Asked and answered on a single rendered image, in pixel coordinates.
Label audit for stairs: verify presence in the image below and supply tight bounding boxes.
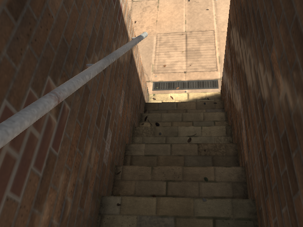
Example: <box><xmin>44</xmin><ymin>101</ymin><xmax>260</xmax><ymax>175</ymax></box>
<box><xmin>97</xmin><ymin>92</ymin><xmax>258</xmax><ymax>227</ymax></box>

